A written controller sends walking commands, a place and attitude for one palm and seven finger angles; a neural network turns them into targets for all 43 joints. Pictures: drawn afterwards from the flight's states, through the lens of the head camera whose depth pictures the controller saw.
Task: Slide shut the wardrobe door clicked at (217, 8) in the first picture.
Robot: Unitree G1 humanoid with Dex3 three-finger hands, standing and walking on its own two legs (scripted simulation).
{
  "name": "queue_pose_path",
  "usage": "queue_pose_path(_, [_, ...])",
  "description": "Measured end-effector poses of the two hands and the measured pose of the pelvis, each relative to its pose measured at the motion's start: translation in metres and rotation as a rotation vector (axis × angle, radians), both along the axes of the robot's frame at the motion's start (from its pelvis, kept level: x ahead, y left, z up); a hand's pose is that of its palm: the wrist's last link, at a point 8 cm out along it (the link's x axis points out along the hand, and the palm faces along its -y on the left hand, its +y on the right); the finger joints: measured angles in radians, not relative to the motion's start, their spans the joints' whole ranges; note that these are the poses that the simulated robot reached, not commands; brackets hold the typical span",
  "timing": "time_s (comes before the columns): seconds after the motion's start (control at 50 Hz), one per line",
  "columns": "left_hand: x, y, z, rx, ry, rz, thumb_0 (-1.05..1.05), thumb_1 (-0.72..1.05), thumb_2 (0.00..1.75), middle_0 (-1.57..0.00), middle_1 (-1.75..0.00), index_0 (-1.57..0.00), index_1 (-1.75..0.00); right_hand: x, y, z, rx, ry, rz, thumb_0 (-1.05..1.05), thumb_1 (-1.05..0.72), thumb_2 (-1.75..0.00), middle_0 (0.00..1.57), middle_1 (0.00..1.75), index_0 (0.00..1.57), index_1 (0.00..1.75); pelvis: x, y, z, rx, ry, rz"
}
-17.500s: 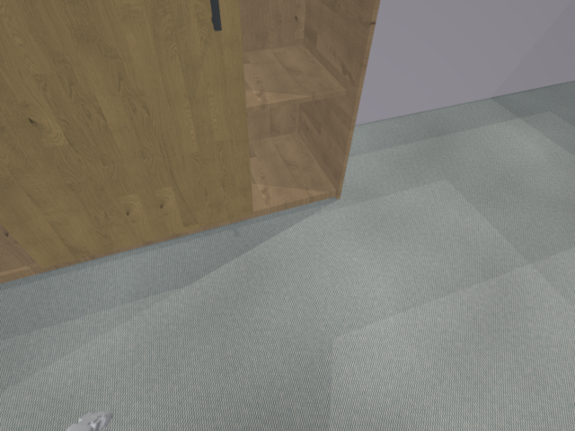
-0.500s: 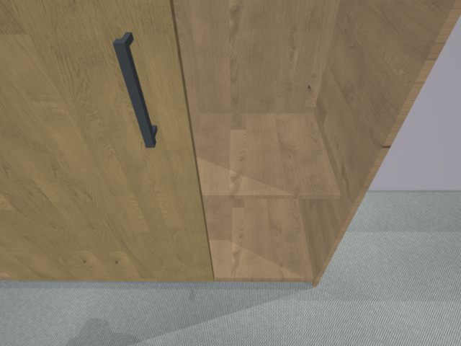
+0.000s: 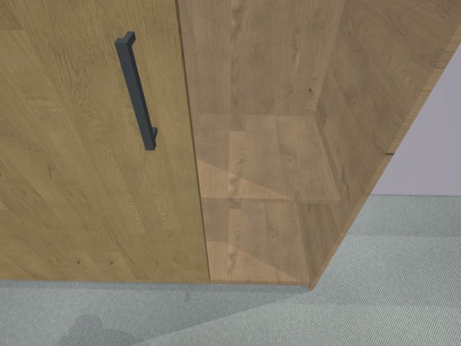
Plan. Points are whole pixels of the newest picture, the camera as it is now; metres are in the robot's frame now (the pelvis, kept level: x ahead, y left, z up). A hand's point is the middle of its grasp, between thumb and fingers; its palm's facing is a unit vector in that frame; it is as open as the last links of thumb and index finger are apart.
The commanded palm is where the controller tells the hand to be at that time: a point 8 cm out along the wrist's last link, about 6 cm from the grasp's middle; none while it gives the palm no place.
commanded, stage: look again from close up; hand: left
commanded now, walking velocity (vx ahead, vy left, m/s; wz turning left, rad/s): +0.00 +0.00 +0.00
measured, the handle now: (141, 96) +0.47 +0.19 +0.20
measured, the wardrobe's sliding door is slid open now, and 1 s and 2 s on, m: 0.43 0.43 0.43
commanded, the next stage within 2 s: none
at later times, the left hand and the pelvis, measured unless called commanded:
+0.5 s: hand out of the picture -0.03 +0.14 -0.17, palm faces +0.05 -0.99 -0.16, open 7.3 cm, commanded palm none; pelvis +0.00 -0.01 +0.00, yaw +0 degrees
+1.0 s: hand out of the picture -0.03 +0.12 -0.17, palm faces +0.08 -0.99 -0.15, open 7.3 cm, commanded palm none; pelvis -0.01 -0.03 +0.00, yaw +1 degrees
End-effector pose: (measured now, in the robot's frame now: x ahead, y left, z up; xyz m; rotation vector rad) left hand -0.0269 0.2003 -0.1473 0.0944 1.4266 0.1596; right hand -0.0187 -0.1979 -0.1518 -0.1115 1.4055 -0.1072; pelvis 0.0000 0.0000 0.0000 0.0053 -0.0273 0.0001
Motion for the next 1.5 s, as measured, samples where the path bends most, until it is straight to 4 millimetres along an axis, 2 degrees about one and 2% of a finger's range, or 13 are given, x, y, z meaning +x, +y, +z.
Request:
queue_pose_path(0.2, [0.003,0.000,0.003,0.014,-0.002,-0.001,0.01,0.92,0.90,-0.20,-0.30,-0.20,-0.30,-0.010,-0.002,-0.001,0.010,0.034,-0.008,0.00,-0.91,-0.89,0.20,0.30,0.20,0.30,0.000,-0.004,0.001,0.002,0.003,0.001])
queue_pose_path(0.5, [-0.004,-0.013,0.002,-0.001,0.006,0.002,0.01,0.92,0.90,-0.20,-0.30,-0.20,-0.30,-0.023,-0.010,0.002,0.008,0.066,-0.017,0.00,-0.91,-0.89,0.20,0.30,0.20,0.30,-0.003,-0.013,0.001,0.003,0.003,0.003])
queue_pose_path(0.8, [-0.012,-0.026,0.001,-0.014,0.009,0.017,0.01,0.92,0.90,-0.20,-0.30,-0.20,-0.30,-0.023,-0.014,0.002,0.016,0.062,-0.013,0.00,-0.91,-0.89,0.20,0.30,0.20,0.30,-0.005,-0.021,0.002,0.003,0.008,0.010])
queue_pose_path(1.5, [-0.015,-0.046,0.002,-0.011,0.009,0.035,0.01,0.91,0.90,-0.20,-0.30,-0.20,-0.30,-0.025,-0.031,0.002,0.024,0.076,-0.009,0.00,-0.91,-0.89,0.20,0.30,0.20,0.30,-0.004,-0.041,0.001,0.007,0.014,0.018])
